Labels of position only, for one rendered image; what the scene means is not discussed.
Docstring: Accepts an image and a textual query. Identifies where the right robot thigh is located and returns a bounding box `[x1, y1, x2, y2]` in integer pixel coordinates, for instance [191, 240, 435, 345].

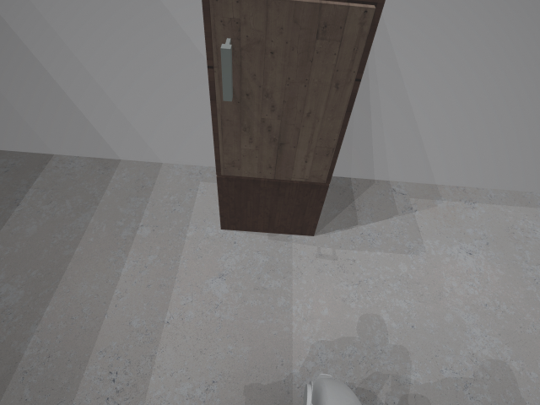
[303, 378, 362, 405]

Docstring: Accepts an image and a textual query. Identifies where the cupboard door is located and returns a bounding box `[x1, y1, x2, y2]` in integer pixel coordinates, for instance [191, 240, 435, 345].
[209, 0, 376, 183]

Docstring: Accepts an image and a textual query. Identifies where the handle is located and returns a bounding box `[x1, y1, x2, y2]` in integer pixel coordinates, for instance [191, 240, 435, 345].
[220, 38, 233, 101]

